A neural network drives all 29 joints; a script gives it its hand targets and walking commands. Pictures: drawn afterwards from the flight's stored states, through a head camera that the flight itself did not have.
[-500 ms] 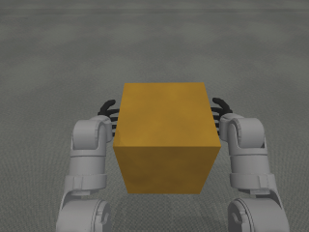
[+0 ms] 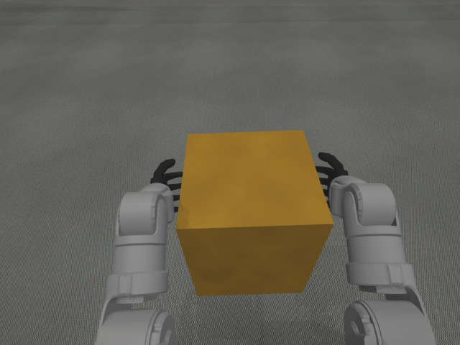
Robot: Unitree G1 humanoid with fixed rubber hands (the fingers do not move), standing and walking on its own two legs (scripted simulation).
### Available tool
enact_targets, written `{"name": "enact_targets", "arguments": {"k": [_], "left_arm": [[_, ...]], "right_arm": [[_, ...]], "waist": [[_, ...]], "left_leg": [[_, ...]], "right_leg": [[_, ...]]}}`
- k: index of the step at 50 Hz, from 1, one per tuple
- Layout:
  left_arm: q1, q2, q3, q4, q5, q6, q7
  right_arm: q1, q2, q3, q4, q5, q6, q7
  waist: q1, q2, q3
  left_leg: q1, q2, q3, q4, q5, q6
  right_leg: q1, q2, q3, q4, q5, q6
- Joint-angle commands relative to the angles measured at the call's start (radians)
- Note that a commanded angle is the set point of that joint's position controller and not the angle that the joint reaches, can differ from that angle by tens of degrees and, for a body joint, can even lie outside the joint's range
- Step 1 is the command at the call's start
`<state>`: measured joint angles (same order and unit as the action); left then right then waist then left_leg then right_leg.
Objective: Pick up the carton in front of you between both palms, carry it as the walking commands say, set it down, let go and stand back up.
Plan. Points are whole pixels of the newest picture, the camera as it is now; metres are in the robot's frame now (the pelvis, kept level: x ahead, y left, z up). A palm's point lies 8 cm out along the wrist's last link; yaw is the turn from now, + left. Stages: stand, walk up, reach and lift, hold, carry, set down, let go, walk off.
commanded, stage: carry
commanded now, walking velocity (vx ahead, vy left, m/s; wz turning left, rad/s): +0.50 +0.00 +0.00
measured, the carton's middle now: (247, 216) +0.35 -0.01 +0.02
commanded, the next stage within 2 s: none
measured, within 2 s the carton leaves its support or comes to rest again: neither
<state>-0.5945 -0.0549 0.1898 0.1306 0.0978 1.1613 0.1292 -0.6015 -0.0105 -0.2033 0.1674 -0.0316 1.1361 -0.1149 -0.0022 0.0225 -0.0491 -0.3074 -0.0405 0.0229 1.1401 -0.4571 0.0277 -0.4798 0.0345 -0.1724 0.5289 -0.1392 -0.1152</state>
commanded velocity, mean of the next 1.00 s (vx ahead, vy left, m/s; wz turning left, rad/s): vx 0.50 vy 0.00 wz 0.00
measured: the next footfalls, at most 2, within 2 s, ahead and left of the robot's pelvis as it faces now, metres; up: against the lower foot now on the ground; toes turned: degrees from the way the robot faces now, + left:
left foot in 0.40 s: +0.41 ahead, +0.13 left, +0.00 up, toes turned +8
right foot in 0.90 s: +0.71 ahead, -0.10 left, +0.00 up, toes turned -13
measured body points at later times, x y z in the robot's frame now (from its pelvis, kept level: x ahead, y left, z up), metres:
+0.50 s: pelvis +0.31 +0.05 +0.01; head +0.28 +0.05 +0.46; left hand +0.59 +0.19 +0.09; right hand +0.58 -0.12 +0.09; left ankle +0.37 +0.12 -0.72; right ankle +0.14 -0.05 -0.65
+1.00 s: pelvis +0.60 -0.01 +0.01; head +0.59 -0.02 +0.46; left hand +0.88 +0.14 +0.08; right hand +0.88 -0.16 +0.07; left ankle +0.44 +0.11 -0.64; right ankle +0.67 -0.10 -0.72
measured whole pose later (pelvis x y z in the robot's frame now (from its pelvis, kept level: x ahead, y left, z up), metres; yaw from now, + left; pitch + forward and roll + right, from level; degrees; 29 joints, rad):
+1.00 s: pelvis +0.60 -0.01 +0.01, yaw +0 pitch +4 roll +0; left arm -0.17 -0.14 0.09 -0.23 0.13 1.20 0.08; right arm -0.16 0.13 -0.14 -0.26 -0.12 1.22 -0.09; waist 0.01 0.03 -0.11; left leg -0.30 0.07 0.06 1.08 -0.44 0.00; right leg -0.41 -0.05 -0.23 0.50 -0.16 -0.07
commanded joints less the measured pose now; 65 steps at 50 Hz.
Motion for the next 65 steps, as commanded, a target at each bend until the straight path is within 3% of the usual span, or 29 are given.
{"name": "enact_targets", "arguments": {"k": [1, 3, 8, 16, 19, 20, 21, 22, 23, 26, 28, 30, 32, 37, 41, 43, 44, 45, 46, 47, 48, 50, 51, 53, 55, 59, 61, 63, 65], "left_arm": [[-0.656, -1.108, -0.66, -0.168, -0.439, -0.026, -0.241], [-0.659, -1.137, -0.689, -0.235, -0.468, -0.024, -0.25], [-0.459, -1.104, -0.73, -0.333, -0.46, -0.011, -0.28], [-0.09, -0.995, -0.76, -0.429, -0.365, 0.019, -0.306], [-0.016, -0.974, -0.753, -0.454, -0.364, 0.038, -0.307], [-0.028, -0.954, -0.758, -0.471, -0.367, 0.046, -0.305], [-0.047, -0.926, -0.758, -0.486, -0.371, 0.055, -0.305], [-0.079, -0.929, -0.774, -0.511, -0.386, 0.072, -0.304], [-0.107, -0.925, -0.788, -0.513, -0.395, 0.076, -0.306], [-0.112, -0.977, -0.795, -0.49, -0.402, 0.063, -0.308], [-0.077, -1.006, -0.794, -0.461, -0.394, 0.054, -0.305], [-0.042, -1.015, -0.796, -0.445, -0.379, 0.044, -0.299], [-0.027, -1.015, -0.797, -0.443, -0.369, 0.037, -0.293], [-0.024, -0.981, -0.801, -0.491, -0.371, 0.044, -0.283], [-0.024, -0.933, -0.794, -0.488, -0.377, 0.065, -0.284], [-0.015, -0.924, -0.783, -0.473, -0.376, 0.071, -0.286], [0.001, -0.924, -0.776, -0.459, -0.373, 0.072, -0.288], [0.015, -0.924, -0.769, -0.444, -0.371, 0.071, -0.29], [0.023, -0.916, -0.753, -0.415, -0.358, 0.064, -0.292], [0.043, -0.949, -0.754, -0.394, -0.358, 0.055, -0.294], [0.023, -0.98, -0.759, -0.425, -0.371, 0.048, -0.298], [-0.015, -1.054, -0.784, -0.461, -0.391, 0.025, -0.305], [-0.032, -1.074, -0.796, -0.477, -0.397, 0.015, -0.308], [-0.024, -1.082, -0.807, -0.489, -0.406, 0.002, -0.313], [0.01, -1.065, -0.814, -0.499, -0.414, -0.003, -0.32], [0.04, -1.008, -0.815, -0.534, -0.416, 0.0, -0.323], [0.052, -0.975, -0.808, -0.553, -0.408, 0.01, -0.317], [0.066, -0.947, -0.794, -0.554, -0.392, 0.024, -0.309], [0.067, -0.919, -0.782, -0.545, -0.38, 0.041, -0.303]], "right_arm": [[-0.672, 1.173, 0.664, -0.176, 0.404, 0.002, 0.25], [-0.612, 1.187, 0.671, -0.215, 0.384, 0.003, 0.236], [-0.374, 1.171, 0.719, -0.294, 0.31, -0.005, 0.216], [-0.102, 1.077, 0.802, -0.465, 0.28, 0.037, 0.244], [-0.032, 1.065, 0.796, -0.486, 0.304, 0.065, 0.268], [-0.025, 1.046, 0.789, -0.484, 0.308, 0.072, 0.273], [-0.005, 1.019, 0.777, -0.483, 0.306, 0.082, 0.275], [-0.019, 1.007, 0.762, -0.453, 0.293, 0.08, 0.277], [-0.005, 1.025, 0.762, -0.45, 0.304, 0.082, 0.279], [-0.052, 1.074, 0.781, -0.469, 0.33, 0.08, 0.286], [-0.055, 1.086, 0.79, -0.47, 0.339, 0.075, 0.292], [-0.032, 1.082, 0.794, -0.47, 0.342, 0.07, 0.299], [-0.023, 1.076, 0.796, -0.475, 0.344, 0.067, 0.304], [-0.003, 1.03, 0.791, -0.508, 0.336, 0.072, 0.301], [0.018, 0.987, 0.779, -0.489, 0.315, 0.087, 0.29], [0.013, 0.981, 0.78, -0.482, 0.311, 0.093, 0.289], [0.011, 0.979, 0.783, -0.482, 0.31, 0.096, 0.288], [0.013, 0.969, 0.784, -0.48, 0.311, 0.098, 0.288], [-0.018, 0.979, 0.796, -0.5, 0.321, 0.106, 0.288], [-0.035, 0.997, 0.806, -0.505, 0.331, 0.105, 0.293], [-0.047, 1.037, 0.816, -0.499, 0.339, 0.094, 0.297], [-0.055, 1.091, 0.823, -0.512, 0.344, 0.067, 0.301], [-0.047, 1.103, 0.827, -0.516, 0.341, 0.055, 0.299], [-0.016, 1.131, 0.836, -0.514, 0.328, 0.038, 0.292], [0.03, 1.128, 0.838, -0.515, 0.308, 0.026, 0.283], [0.074, 1.09, 0.836, -0.541, 0.296, 0.024, 0.271], [0.061, 1.057, 0.836, -0.575, 0.305, 0.036, 0.268], [0.059, 1.024, 0.831, -0.586, 0.313, 0.055, 0.269], [0.07, 0.995, 0.821, -0.579, 0.314, 0.073, 0.273]], "waist": [[0.016, -0.066, -0.456], [0.009, -0.065, -0.439], [0.022, -0.137, -0.409], [0.03, -0.195, -0.271], [0.011, -0.166, -0.276], [0.001, -0.123, -0.325], [-0.018, 0.002, -0.392], [-0.021, 0.252, -0.424], [-0.019, 0.257, -0.375], [-0.01, 0.026, -0.309], [-0.006, 0.052, -0.294], [-0.007, 0.092, -0.271], [-0.008, 0.089, -0.235], [-0.014, 0.107, -0.166], [-0.019, 0.128, -0.127], [-0.01, 0.129, -0.15], [0.005, 0.094, -0.197], [0.019, 0.041, -0.277], [0.032, -0.187, -0.363], [0.036, -0.374, -0.38], [0.027, -0.277, -0.362], [0.02, -0.088, -0.344], [0.015, -0.073, -0.33], [0.014, -0.12, -0.322], [0.015, -0.149, -0.292], [0.014, -0.171, -0.229], [0.02, -0.191, -0.224], [0.024, -0.192, -0.218], [0.009, -0.137, -0.212]], "left_leg": [[-0.396, 0.088, -0.063, 0.106, 0.082, -0.006], [-0.319, 0.108, -0.034, -0.027, 0.115, -0.023], [-0.329, 0.104, 0.053, -0.307, 0.179, -0.056], [-0.266, 0.057, 0.145, -0.637, 0.408, -0.036], [0.021, 0.019, 0.219, -0.784, 0.454, -0.017], [0.225, 0.038, 0.203, -0.755, 0.395, -0.003], [0.397, 0.232, -0.056, -0.763, 0.328, 0.034], [0.594, 0.451, -0.468, -0.827, 0.239, 0.187], [0.566, 0.474, -0.55, -0.887, 0.271, 0.229], [0.366, 0.402, -0.294, -0.912, 0.336, 0.151], [0.275, 0.36, -0.173, -0.968, 0.25, 0.112], [0.256, 0.336, -0.102, -1.01, 0.203, 0.109], [0.262, 0.322, -0.057, -1.031, 0.223, 0.111], [0.302, 0.286, 0.038, -1.004, 0.411, 0.093], [0.348, 0.28, 0.067, -0.935, 0.53, 0.081], [0.345, 0.268, 0.107, -0.814, 0.663, 0.058], [0.295, 0.234, 0.161, -0.668, 0.738, 0.032], [0.159, 0.208, 0.184, -0.486, 0.65, -0.007], [-0.104, 0.11, 0.183, -0.18, 0.428, -0.059], [-0.335, 0.006, 0.105, 0.012, -0.001, -0.065], [-0.39, 0.072, 0.005, 0.139, -0.032, -0.033], [-0.371, 0.159, -0.034, 0.095, 0.065, -0.006], [-0.336, 0.182, -0.037, 0.014, 0.121, -0.01], [-0.282, 0.168, 0.009, -0.104, 0.169, -0.019], [-0.283, 0.164, 0.041, -0.229, 0.203, -0.034], [-0.229, 0.113, 0.135, -0.497, 0.3, -0.048], [-0.184, 0.085, 0.164, -0.566, 0.38, -0.047], [-0.117, 0.072, 0.178, -0.636, 0.456, -0.047], [0.056, 0.056, 0.215, -0.798, 0.614, -0.046]], "right_leg": [[0.673, -0.348, 0.506, -0.211, 0.201, -0.116], [0.581, -0.317, 0.411, -0.26, 0.152, -0.072], [0.626, -0.282, 0.267, -0.281, 0.359, -0.054], [0.66, -0.235, 0.124, -0.246, 0.542, 0.007], [0.543, -0.213, 0.044, -0.068, 0.58, 0.057], [0.414, -0.189, 0.025, 0.051, 0.481, 0.08], [0.252, -0.157, 0.007, 0.28, 0.155, 0.11], [-0.074, -0.036, 0.033, 0.514, -0.179, 0.139], [-0.214, -0.037, 0.129, 0.659, -0.371, 0.116], [-0.195, -0.154, 0.187, 0.621, -0.251, 0.087], [-0.125, -0.155, 0.15, 0.494, -0.177, 0.105], [-0.116, -0.151, 0.115, 0.379, -0.12, 0.125], [-0.128, -0.152, 0.086, 0.251, -0.053, 0.143], [-0.111, -0.13, 0.016, 0.064, 0.069, 0.143], [-0.066, -0.109, -0.017, -0.019, 0.082, 0.115], [0.061, -0.072, -0.063, -0.077, 0.042, 0.095], [0.224, -0.03, -0.108, -0.112, 0.009, 0.09], [0.45, -0.096, -0.022, -0.101, -0.032, 0.082], [0.664, -0.353, 0.418, -0.186, -0.164, -0.037], [0.769, -0.46, 0.697, -0.306, -0.046, -0.124], [0.75, -0.463, 0.605, -0.278, 0.064, -0.126], [0.61, -0.412, 0.437, -0.271, 0.098, -0.066], [0.545, -0.386, 0.365, -0.304, 0.058, -0.031], [0.487, -0.355, 0.261, -0.349, -0.019, -0.009], [0.473, -0.344, 0.208, -0.389, -0.058, -0.019], [0.487, -0.286, 0.055, -0.31, 0.338, 0.009], [0.496, -0.275, 0.019, -0.271, 0.457, 0.033], [0.499, -0.26, -0.01, -0.21, 0.493, 0.058], [0.442, -0.213, -0.06, -0.07, 0.433, 0.107]]}}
